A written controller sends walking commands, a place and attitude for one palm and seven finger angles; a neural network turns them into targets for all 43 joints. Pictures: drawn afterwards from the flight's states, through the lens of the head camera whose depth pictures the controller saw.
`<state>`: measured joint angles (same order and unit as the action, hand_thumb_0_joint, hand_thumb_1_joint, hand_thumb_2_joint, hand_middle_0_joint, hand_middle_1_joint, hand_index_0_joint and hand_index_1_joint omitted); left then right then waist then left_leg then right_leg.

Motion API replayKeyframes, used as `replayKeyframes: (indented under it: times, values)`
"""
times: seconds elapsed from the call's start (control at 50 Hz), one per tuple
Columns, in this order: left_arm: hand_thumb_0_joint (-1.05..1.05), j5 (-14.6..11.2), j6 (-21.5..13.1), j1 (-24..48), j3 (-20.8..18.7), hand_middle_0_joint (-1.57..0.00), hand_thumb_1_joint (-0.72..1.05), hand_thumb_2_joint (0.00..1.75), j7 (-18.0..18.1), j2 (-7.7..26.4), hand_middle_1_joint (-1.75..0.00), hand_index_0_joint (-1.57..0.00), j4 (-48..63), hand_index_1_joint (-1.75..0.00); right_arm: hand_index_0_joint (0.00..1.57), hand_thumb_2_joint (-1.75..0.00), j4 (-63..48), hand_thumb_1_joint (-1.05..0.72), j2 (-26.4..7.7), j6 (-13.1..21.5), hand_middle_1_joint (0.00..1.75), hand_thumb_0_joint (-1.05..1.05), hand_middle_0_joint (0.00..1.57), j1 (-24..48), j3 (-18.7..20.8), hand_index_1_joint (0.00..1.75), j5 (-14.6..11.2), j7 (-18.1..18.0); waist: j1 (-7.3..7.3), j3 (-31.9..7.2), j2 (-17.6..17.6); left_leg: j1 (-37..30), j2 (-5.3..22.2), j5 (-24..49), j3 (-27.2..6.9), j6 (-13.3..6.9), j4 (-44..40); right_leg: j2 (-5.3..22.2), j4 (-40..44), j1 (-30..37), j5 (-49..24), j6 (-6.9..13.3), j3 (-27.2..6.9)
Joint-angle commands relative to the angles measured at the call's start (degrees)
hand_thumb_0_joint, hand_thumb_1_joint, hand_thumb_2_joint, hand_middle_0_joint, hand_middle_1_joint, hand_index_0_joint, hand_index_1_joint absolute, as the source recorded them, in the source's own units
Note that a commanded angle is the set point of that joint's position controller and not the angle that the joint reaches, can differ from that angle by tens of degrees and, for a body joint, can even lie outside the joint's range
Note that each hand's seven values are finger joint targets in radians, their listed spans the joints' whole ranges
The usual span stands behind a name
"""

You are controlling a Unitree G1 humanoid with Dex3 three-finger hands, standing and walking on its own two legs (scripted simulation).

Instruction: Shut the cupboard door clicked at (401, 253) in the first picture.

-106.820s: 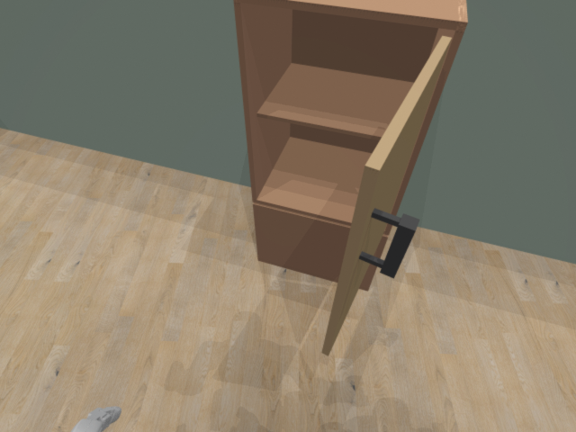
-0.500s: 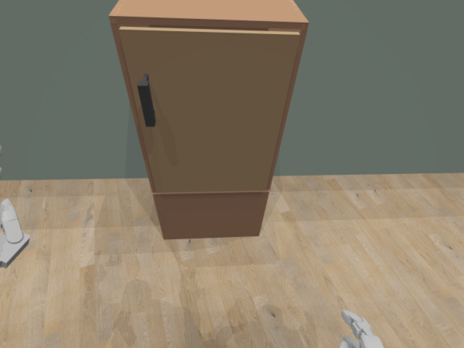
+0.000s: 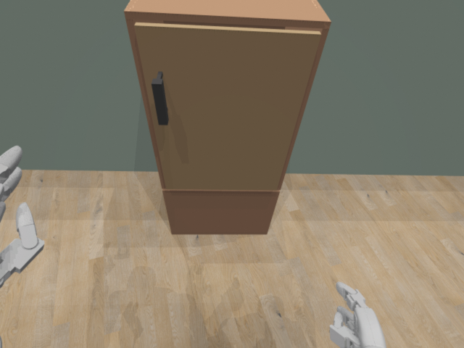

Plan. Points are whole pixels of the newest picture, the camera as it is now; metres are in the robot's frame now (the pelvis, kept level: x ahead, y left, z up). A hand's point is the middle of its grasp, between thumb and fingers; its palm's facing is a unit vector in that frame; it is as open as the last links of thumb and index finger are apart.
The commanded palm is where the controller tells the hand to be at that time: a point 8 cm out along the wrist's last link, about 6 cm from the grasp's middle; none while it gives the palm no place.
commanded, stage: let the arm hang, fingers relaxed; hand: left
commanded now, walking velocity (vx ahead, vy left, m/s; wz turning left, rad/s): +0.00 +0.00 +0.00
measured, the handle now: (161, 98) +0.68 +0.22 +0.04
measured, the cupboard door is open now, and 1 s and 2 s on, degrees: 0 0 0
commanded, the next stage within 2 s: look to check the result in 1.14 s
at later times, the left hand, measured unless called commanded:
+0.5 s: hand out of the picture -0.09 +0.18 -0.18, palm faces +0.05 -0.99 -0.12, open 7.2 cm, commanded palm none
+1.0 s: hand out of the picture -0.05 +0.17 -0.18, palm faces +0.05 -0.99 -0.16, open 7.4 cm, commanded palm none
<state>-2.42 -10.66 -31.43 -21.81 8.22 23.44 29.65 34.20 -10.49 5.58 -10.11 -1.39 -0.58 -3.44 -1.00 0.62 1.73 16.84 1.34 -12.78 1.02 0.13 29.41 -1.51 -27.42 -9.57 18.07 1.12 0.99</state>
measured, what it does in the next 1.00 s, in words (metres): stands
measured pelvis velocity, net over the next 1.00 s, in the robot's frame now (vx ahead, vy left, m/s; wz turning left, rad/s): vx -0.04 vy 0.01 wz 0.02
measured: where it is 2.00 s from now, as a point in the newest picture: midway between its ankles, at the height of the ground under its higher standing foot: outside the picture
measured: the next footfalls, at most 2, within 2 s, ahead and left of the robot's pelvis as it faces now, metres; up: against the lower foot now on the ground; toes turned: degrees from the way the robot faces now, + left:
none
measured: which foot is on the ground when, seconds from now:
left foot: down 0.00-1.00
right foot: down 0.00-1.00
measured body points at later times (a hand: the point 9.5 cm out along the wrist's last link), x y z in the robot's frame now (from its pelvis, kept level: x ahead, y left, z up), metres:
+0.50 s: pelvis -0.04 +0.01 +0.00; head -0.02 +0.04 +0.45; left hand -0.09 +0.23 -0.17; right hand -0.04 -0.24 -0.14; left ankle +0.03 +0.12 -0.74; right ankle -0.04 -0.10 -0.74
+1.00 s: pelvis -0.04 +0.01 +0.00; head -0.06 +0.02 +0.45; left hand -0.06 +0.23 -0.16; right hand -0.06 -0.19 -0.16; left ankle +0.03 +0.12 -0.74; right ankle -0.04 -0.10 -0.74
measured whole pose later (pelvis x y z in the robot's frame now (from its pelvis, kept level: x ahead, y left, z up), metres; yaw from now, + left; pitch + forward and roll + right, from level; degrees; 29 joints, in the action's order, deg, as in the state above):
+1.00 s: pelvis -0.04 +0.01 +0.00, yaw +1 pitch -2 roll -1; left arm 1.3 0.9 -18.3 -0.9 1.6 7.3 -63.6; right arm 63.3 -6.6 -1.8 -18.9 0.1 1.0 -1.4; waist -1.0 0.1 -0.1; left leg 17.4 -0.2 -7.8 0.7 -1.2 27.0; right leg 0.0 -28.1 -11.2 15.0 0.3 1.8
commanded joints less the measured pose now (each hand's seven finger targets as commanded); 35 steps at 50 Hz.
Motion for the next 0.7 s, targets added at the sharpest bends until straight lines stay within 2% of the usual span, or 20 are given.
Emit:
replayKeyframes:
  times: [0.0,0.02,0.04,0.06,0.08,0.1,0.12,0.16,0.18,0.22,0.24,0.28,0.34,0.36,0.4,0.44,0.46,0.48,0.62,0.68]
  values:
    - [0.00,-1.4,-4.4,-2.4,-12.2,-0.20,0.90,0.90,2.0,12.0,-0.30,-0.20,11.2,-0.30,0.20,-0.90,-8.1,-0.90,-7.4,1.8,0.30,0.00,0.20,2.3,3.1,0.30,0.3,-0.8,0.76,-9.2,-8.8,-4.3,3.5,17.4,-3.3,-0.9,-3.9,3.5,3.6,3.3,-19.8,-0.3,-4.3]
    - [0.00,3.7,5.1,3.7,17.1,-0.20,0.90,0.90,-6.4,0.0,-0.30,-0.20,-33.1,-0.30,0.20,-0.90,2.5,-0.90,-17.4,4.7,0.30,0.00,0.20,8.1,5.2,0.30,-1.1,3.8,-0.70,-3.6,-8.9,-1.0,4.1,26.8,-3.0,-1.0,4.5,8.0,-3.8,-4.7,-27.3,0.6,-0.2]
    - [0.00,3.8,9.8,4.9,15.2,-0.20,0.90,0.90,-7.5,0.3,-0.30,-0.20,-35.4,-0.30,0.20,-0.90,4.0,-0.90,-16.7,1.8,0.30,0.00,0.20,3.5,6.2,0.30,-0.1,3.9,0.01,-6.9,-9.7,-4.3,4.9,25.1,-3.0,-0.6,3.3,7.3,-2.7,-6.4,-20.8,0.9,-3.1]
    - [0.00,4.0,10.8,4.7,15.6,-0.20,0.90,0.90,-8.0,-0.9,-0.30,-0.20,-35.1,-0.30,0.20,-0.90,3.6,-0.90,-15.9,1.3,0.30,0.00,0.20,2.6,6.3,0.30,0.3,3.6,0.27,-6.2,-8.1,-4.6,5.6,25.2,-3.5,-1.0,3.1,6.3,-2.7,-7.6,-16.2,0.5,-2.2]
    - [0.00,4.2,10.7,6.2,16.2,-0.20,0.90,0.90,-8.2,-1.2,-0.30,-0.20,-37.6,-0.30,0.20,-0.90,4.6,-0.90,-16.1,0.7,0.30,0.00,0.20,1.7,5.8,0.30,0.7,3.4,0.53,-6.9,-6.2,-1.4,7.2,21.2,-6.0,-2.3,1.5,5.4,-4.4,-6.9,-9.7,0.4,-0.8]
    - [0.00,4.1,10.5,8.0,16.2,-0.20,0.90,0.90,-8.5,-0.2,-0.30,-0.20,-40.5,-0.30,0.20,-0.90,4.6,-0.90,-16.2,-0.4,0.30,0.00,0.20,2.2,4.8,0.30,0.8,3.4,1.19,-5.8,-2.8,2.1,7.8,18.5,-8.4,-3.9,-0.6,4.7,-5.1,-5.1,-6.9,0.2,-0.5]
    - [0.00,4.2,10.4,9.6,16.3,-0.20,0.90,0.90,-8.7,0.6,-0.30,-0.20,-43.7,-0.30,0.20,-0.90,4.8,-0.90,-16.3,-1.1,0.30,0.00,0.20,2.9,4.3,0.30,1.0,3.4,1.50,-4.8,2.2,4.1,7.7,16.5,-9.8,-4.5,-1.7,4.1,-4.6,-3.8,-5.7,0.3,-0.7]
    - [0.00,4.4,10.1,12.6,16.6,-0.20,0.90,0.90,-8.7,1.7,-0.30,-0.20,-50.4,-0.30,0.20,-0.90,6.0,-0.90,-15.9,-1.9,0.30,0.00,0.20,3.7,3.9,0.30,1.4,3.3,1.46,-4.8,10.7,2.4,5.8,13.4,-9.3,-3.7,-0.8,5.5,-1.3,-4.3,-5.9,1.2,-3.2]
    - [0.00,4.3,10.1,13.7,16.9,-0.20,0.90,0.90,-8.6,1.8,-0.30,-0.20,-53.8,-0.30,0.20,-0.90,6.8,-0.90,-15.4,-2.5,0.30,0.00,0.20,3.3,3.8,0.30,1.5,3.3,0.98,-5.1,11.9,0.5,4.4,11.3,-8.5,-3.3,0.4,7.2,0.5,-5.7,-5.1,2.0,-4.8]
    - [0.00,4.1,10.6,15.9,17.9,-0.20,0.90,0.90,-8.2,0.9,-0.30,-0.20,-60.4,-0.30,0.20,-0.90,9.1,-0.90,-13.3,-3.9,0.30,0.00,0.20,2.0,3.2,0.30,1.9,3.3,0.04,-3.7,11.3,-3.1,1.8,6.6,-6.3,-2.4,2.3,9.5,4.2,-10.1,-1.0,3.5,-7.4]
    - [0.00,3.9,10.9,16.9,18.5,-0.20,0.90,0.90,-8.0,0.3,-0.30,-0.20,-63.2,-0.30,0.20,-0.90,10.2,-0.90,-12.5,-4.6,0.30,0.00,0.20,1.2,2.9,0.30,2.1,3.2,-0.49,-2.9,8.3,-4.6,1.2,5.1,-5.6,-1.9,2.5,10.0,5.5,-11.7,1.1,3.9,-7.9]
    - [0.00,3.7,11.6,17.4,19.4,-0.20,0.90,0.90,-7.6,-1.1,-0.30,-0.20,-68.1,-0.30,0.20,-0.90,12.2,-0.90,-10.6,-5.8,0.30,0.00,0.20,-0.1,2.4,0.30,2.2,3.1,-0.99,-0.9,0.5,-5.5,1.5,1.4,-5.9,-1.7,0.4,9.1,6.6,-13.5,6.7,3.5,-7.3]
    - [0.00,3.3,11.8,13.8,19.6,-0.20,0.90,0.90,-7.6,-2.5,-0.30,-0.20,-75.9,-0.30,0.20,-0.90,15.5,-0.90,-10.1,-6.0,0.30,0.00,0.20,-0.5,2.1,0.30,2.2,2.7,0.55,1.0,-11.8,0.2,3.1,-6.0,-9.2,-2.3,-8.0,5.8,5.0,-7.4,5.9,1.9,-5.4]
    - [0.00,3.4,11.8,12.4,19.5,-0.20,0.90,0.90,-7.5,-2.2,-0.30,-0.20,-78.0,-0.30,0.20,-0.90,16.1,-0.90,-10.4,-6.2,0.30,0.00,0.20,-1.1,2.1,0.30,2.0,2.5,1.10,1.5,-13.0,1.7,3.4,-8.1,-10.0,-2.3,-9.5,5.2,4.8,-5.3,4.7,1.8,-4.8]
    - [0.00,3.3,11.7,9.7,19.5,-0.20,0.90,0.90,-7.5,-4.5,-0.30,-0.20,-82.8,-0.30,0.20,-0.90,18.3,-0.90,-9.0,-6.1,0.30,0.00,0.20,-2.6,2.3,0.30,2.0,2.0,1.49,0.5,-15.6,2.9,3.7,-12.0,-10.1,-2.5,-12.0,4.9,4.8,-1.9,2.8,1.8,-3.9]
    - [0.00,3.3,11.6,7.9,19.7,-0.20,0.90,0.90,-7.6,-5.3,-0.30,-0.20,-86.0,-0.30,0.20,-0.90,19.9,-0.90,-8.8,-6.2,0.30,0.00,0.20,-4.5,2.6,0.30,1.8,1.7,1.59,-0.3,-15.2,2.9,3.8,-15.0,-10.6,-2.4,-13.7,4.4,4.6,-0.6,2.6,1.7,-3.1]
    - [0.00,3.4,11.5,7.3,19.7,-0.20,0.90,0.90,-7.6,-5.7,-0.30,-0.20,-87.2,-0.30,0.20,-0.90,20.4,-0.90,-8.9,-6.3,0.30,0.00,0.20,-5.1,2.9,0.30,1.6,1.5,1.76,0.7,-12.2,2.1,4.1,-14.3,-10.8,-2.6,-13.5,4.4,5.6,-1.3,2.3,1.7,-2.8]
    - [0.00,3.4,11.4,7.1,19.9,-0.20,0.90,0.90,-7.5,-6.5,-0.30,-0.20,-88.6,-0.30,0.20,-0.90,21.3,-0.90,-8.4,-6.2,0.30,0.00,0.20,-6.4,2.9,0.30,1.6,1.4,1.27,0.2,-9.5,1.3,4.3,-14.1,-10.9,-2.7,-13.7,4.6,6.1,-1.4,2.4,1.7,-3.0]
    - [0.00,3.5,11.0,5.9,20.1,-0.20,0.90,0.90,-6.9,-8.2,-0.30,-0.20,-93.2,-0.30,0.20,-0.90,25.0,-0.90,-6.5,-6.7,0.30,0.00,0.20,-10.6,3.4,0.30,1.6,1.3,0.42,4.3,0.1,-1.7,3.2,-10.1,-8.5,-2.5,-10.8,5.8,10.1,-8.0,8.2,2.0,-4.7]
    - [0.00,3.4,11.1,6.0,20.2,-0.20,0.90,0.90,-6.7,-8.9,-0.30,-0.20,-93.9,-0.30,0.20,-0.90,26.3,-0.90,-4.6,-7.0,0.30,0.00,0.20,-11.7,3.2,0.30,1.6,1.4,-0.08,6.1,0.8,-3.2,2.7,-8.1,-7.1,-2.3,-8.9,6.4,11.4,-11.8,11.4,2.1,-5.5]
